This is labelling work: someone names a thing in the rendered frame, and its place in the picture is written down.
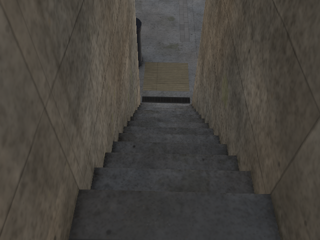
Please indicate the stairs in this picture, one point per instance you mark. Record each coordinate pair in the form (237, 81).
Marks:
(168, 147)

